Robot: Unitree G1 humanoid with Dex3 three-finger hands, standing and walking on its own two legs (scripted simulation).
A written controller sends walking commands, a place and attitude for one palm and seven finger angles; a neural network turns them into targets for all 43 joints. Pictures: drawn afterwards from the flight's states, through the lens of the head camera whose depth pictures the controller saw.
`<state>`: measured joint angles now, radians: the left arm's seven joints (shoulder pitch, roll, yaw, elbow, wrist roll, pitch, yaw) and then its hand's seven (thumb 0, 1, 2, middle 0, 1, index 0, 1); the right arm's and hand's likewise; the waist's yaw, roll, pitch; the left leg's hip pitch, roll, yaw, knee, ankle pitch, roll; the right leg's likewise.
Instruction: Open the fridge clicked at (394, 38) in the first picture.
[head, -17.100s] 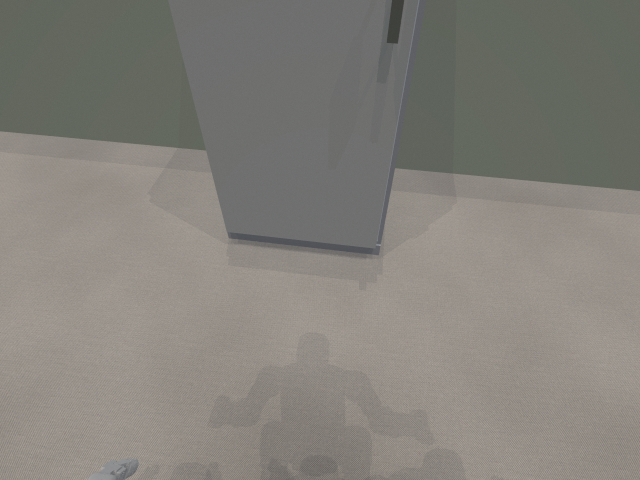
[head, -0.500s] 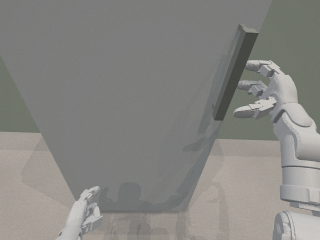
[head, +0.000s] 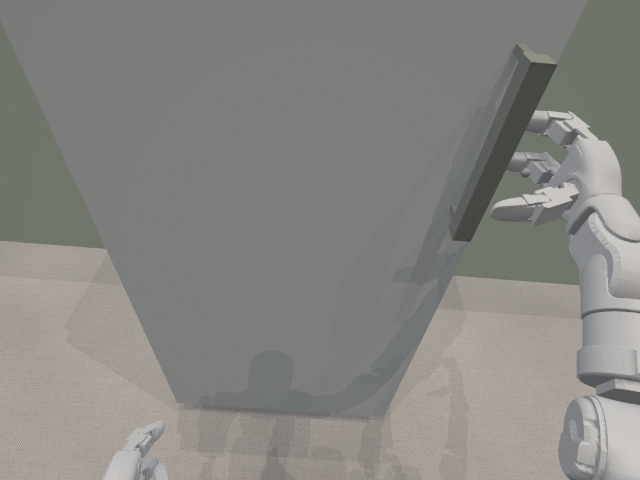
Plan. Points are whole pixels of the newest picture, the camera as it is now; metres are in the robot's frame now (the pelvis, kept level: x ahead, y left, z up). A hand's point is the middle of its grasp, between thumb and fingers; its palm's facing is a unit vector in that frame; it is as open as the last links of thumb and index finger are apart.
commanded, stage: slide the fingers in behind the handle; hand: right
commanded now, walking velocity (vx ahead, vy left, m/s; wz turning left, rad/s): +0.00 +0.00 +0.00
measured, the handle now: (487, 153) +0.45 -0.15 +0.23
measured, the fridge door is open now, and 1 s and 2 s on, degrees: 0 0 0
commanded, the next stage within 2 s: grip the handle and tug to test in 1.72 s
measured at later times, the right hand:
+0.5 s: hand (522, 176) +0.41 -0.18 +0.24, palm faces +0.01 +1.00 -0.02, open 14.0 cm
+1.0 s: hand (497, 173) +0.40 -0.15 +0.24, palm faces +0.00 +1.00 -0.02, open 14.0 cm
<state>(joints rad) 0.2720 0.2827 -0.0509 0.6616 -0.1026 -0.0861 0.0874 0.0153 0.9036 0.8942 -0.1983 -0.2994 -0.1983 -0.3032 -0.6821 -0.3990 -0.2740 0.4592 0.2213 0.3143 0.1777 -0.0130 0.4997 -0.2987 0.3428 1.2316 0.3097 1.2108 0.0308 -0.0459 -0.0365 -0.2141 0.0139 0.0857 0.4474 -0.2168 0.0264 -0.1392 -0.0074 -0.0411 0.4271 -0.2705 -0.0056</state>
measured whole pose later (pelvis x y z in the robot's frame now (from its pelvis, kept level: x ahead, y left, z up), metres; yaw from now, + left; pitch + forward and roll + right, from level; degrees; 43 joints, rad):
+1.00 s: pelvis +0.01 -0.01 +0.00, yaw -1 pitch -1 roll +0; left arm 0.20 0.25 -0.07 0.64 -0.09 -0.06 0.07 0.01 0.90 0.89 -0.20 -0.30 -0.20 -0.30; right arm -0.66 -0.28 -0.17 0.30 0.21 0.40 0.07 -0.01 0.50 -0.30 0.30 1.22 0.30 1.20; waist 0.00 -0.05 -0.04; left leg -0.20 0.03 0.09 0.46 -0.24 0.02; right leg -0.13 0.00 -0.03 0.44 -0.29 -0.01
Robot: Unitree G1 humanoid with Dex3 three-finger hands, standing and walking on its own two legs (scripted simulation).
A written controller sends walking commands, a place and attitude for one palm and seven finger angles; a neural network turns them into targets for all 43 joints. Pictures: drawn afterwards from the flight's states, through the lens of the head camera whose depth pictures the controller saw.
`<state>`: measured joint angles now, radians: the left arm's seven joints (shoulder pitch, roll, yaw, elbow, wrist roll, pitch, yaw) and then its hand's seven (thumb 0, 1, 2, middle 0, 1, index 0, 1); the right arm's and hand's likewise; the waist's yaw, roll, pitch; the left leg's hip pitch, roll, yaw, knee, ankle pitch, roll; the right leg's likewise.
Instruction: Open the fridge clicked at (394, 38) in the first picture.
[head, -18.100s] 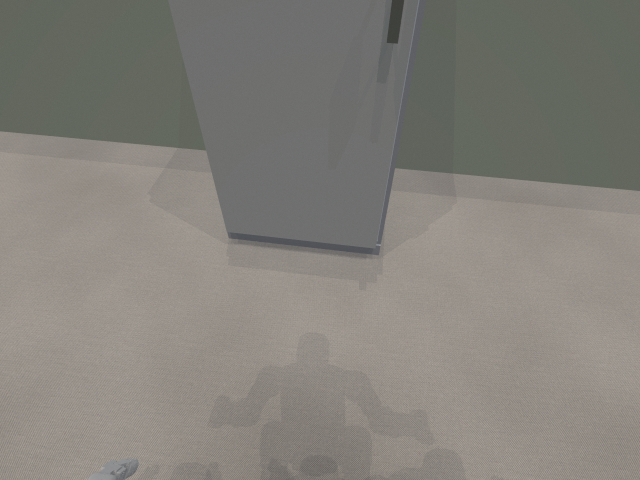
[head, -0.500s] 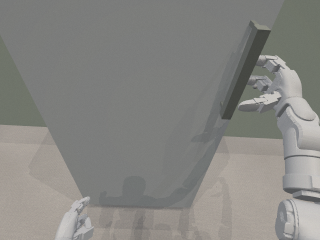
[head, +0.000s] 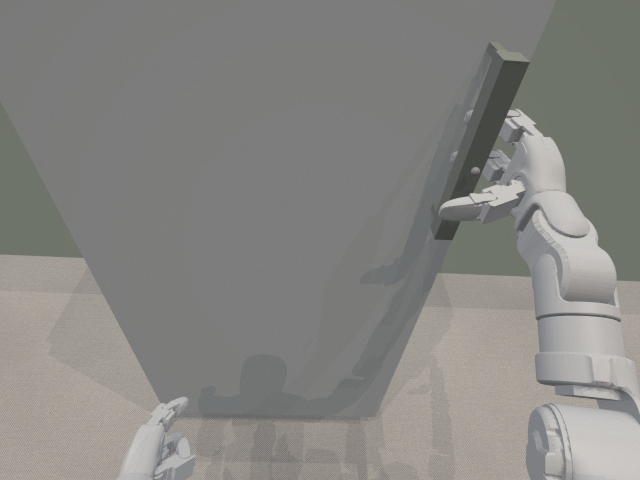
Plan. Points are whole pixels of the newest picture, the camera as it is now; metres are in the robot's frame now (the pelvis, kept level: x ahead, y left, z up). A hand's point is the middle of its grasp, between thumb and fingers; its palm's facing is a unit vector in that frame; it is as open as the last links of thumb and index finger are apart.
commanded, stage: slide the fingers in behind the handle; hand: right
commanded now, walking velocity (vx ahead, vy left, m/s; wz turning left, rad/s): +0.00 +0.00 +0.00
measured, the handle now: (465, 151) +0.45 -0.14 +0.24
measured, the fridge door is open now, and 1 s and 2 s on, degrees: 0 0 0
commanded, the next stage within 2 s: grip the handle and tug to test in 0.72 s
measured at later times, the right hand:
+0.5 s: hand (462, 171) +0.39 -0.12 +0.24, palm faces +0.00 +1.00 -0.01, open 14.0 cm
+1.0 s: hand (467, 171) +0.40 -0.13 +0.24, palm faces -0.01 +1.00 +0.00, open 13.2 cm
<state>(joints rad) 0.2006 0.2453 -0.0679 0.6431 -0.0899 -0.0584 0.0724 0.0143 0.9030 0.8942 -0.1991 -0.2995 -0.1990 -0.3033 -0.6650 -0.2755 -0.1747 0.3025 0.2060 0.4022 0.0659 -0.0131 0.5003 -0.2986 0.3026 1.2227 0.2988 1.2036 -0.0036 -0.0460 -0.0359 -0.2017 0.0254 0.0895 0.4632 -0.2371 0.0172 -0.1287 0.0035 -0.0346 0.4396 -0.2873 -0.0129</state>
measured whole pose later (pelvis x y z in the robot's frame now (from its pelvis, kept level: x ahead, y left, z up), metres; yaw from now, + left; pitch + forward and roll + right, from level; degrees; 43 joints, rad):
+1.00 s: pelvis +0.00 +0.01 +0.00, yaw +1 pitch -1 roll +0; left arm 0.21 0.25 -0.06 0.64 -0.10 -0.05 0.07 0.01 0.90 0.89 -0.20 -0.30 -0.20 -0.30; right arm -0.65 -0.29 -0.20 0.33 0.22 0.38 0.07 -0.01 0.39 -0.35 0.33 1.23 0.32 1.22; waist 0.02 -0.05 -0.04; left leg -0.20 0.01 0.08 0.45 -0.22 0.03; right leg -0.12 -0.01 -0.04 0.43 -0.28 0.00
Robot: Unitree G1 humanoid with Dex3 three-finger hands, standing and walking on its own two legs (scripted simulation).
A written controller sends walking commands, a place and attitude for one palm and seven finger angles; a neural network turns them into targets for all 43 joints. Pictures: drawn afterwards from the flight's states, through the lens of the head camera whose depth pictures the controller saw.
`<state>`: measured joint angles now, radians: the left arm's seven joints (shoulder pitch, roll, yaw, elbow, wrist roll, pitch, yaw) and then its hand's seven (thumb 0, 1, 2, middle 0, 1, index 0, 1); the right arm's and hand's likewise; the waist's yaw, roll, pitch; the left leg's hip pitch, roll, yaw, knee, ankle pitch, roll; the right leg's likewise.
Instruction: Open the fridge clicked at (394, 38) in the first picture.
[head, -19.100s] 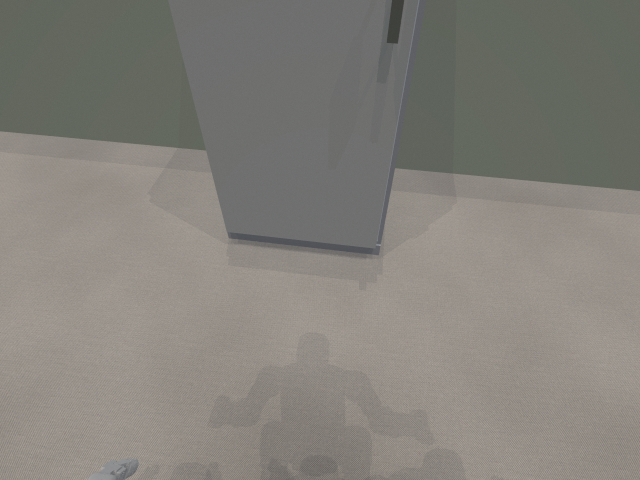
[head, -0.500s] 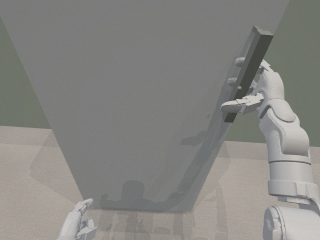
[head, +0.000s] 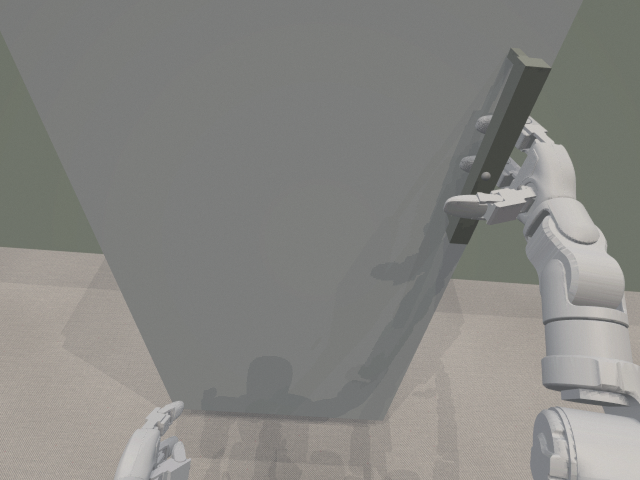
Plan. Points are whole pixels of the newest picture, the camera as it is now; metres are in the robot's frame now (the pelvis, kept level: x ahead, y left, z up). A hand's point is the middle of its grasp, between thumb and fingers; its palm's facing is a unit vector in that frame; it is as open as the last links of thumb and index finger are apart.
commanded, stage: grip the handle and tug to test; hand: right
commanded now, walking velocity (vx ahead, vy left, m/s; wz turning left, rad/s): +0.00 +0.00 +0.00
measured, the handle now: (483, 156) +0.45 -0.15 +0.23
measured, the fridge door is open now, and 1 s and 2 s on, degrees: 0 0 1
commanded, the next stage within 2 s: pull the door a little, standing still in 1.24 s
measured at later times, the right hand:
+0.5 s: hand (481, 177) +0.40 -0.14 +0.24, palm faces -0.03 +1.00 +0.01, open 6.2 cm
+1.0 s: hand (477, 177) +0.40 -0.13 +0.24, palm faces -0.01 +1.00 +0.00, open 6.0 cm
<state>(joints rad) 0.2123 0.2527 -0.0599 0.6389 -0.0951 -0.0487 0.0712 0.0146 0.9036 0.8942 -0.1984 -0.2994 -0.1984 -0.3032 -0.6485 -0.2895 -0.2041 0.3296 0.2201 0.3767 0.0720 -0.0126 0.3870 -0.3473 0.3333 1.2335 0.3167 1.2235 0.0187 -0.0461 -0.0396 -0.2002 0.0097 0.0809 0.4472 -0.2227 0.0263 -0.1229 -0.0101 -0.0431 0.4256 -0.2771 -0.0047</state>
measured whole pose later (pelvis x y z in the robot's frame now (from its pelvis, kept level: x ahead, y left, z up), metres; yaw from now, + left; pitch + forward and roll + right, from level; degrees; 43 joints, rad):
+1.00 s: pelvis +0.00 +0.00 +0.00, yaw +1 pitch -2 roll +0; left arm 0.19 0.25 -0.06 0.62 -0.09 -0.01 0.07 0.01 0.90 0.89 -0.20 -0.30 -0.20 -0.30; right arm -0.58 -0.27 -0.20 0.19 0.22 0.44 0.04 0.00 -0.66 -0.82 0.39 1.40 0.35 1.40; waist 0.03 -0.05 -0.05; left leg -0.19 0.00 0.07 0.45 -0.23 0.03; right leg -0.11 -0.01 -0.06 0.42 -0.28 0.00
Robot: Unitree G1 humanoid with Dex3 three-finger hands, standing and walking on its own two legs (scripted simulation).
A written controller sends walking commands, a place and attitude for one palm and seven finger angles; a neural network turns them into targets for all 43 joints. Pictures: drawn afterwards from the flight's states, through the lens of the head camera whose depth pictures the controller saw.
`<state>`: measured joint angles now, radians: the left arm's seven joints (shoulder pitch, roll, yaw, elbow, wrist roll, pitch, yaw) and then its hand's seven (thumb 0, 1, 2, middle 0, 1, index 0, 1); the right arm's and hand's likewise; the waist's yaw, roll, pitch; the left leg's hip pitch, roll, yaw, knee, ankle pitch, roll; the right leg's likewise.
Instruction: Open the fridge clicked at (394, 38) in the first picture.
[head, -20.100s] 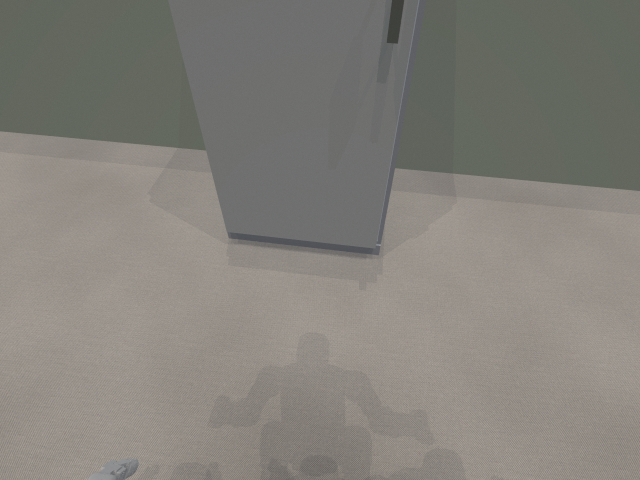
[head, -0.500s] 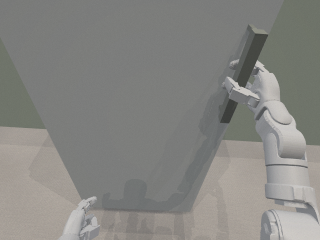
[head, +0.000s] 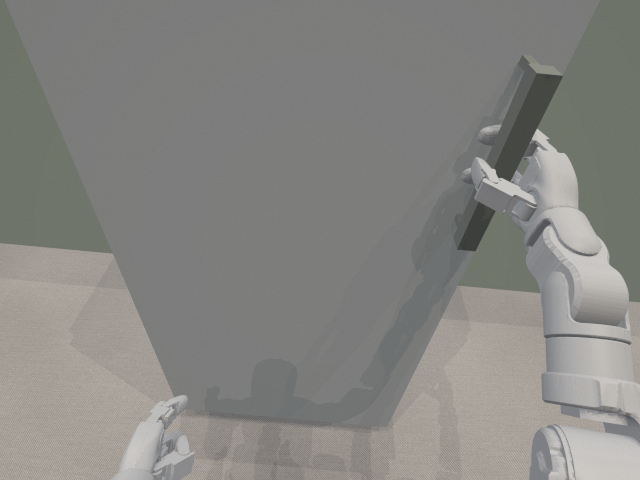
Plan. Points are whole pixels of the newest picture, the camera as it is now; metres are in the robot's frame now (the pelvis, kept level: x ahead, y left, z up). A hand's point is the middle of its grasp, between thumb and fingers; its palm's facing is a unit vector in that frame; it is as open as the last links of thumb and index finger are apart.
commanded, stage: grip the handle and tug to test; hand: right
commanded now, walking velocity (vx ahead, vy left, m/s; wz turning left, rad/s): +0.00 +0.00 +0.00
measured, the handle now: (492, 162) +0.44 -0.16 +0.23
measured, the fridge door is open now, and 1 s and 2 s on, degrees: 0 1 2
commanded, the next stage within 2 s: pull the door a little, standing still in 0.24 s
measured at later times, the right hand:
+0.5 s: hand (486, 188) +0.38 -0.14 +0.23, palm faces +0.01 +1.00 -0.02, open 6.2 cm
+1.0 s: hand (486, 199) +0.37 -0.13 +0.23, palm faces -0.02 +0.99 -0.10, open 6.8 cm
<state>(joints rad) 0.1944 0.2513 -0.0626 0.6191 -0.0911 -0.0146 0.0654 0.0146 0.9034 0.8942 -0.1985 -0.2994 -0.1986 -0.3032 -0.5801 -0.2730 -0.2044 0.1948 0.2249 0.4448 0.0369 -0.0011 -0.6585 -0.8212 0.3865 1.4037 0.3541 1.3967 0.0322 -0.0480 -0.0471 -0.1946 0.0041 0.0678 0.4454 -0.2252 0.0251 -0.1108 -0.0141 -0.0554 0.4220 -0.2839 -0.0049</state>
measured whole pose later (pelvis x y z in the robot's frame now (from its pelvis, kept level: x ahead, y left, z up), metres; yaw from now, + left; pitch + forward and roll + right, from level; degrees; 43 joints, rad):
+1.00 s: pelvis +0.10 -0.01 +0.00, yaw +9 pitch +6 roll +0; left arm 0.14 0.24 -0.06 0.53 -0.08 -0.03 -0.02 0.02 0.90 0.89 -0.20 -0.30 -0.20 -0.30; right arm 0.13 -0.23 -0.31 -0.73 0.29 0.57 0.01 -0.05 -0.73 -0.76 0.32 1.37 0.12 1.30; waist -0.01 -0.07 -0.16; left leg -0.28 0.01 0.06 0.55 -0.29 0.01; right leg -0.15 0.01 -0.04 0.54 -0.31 0.00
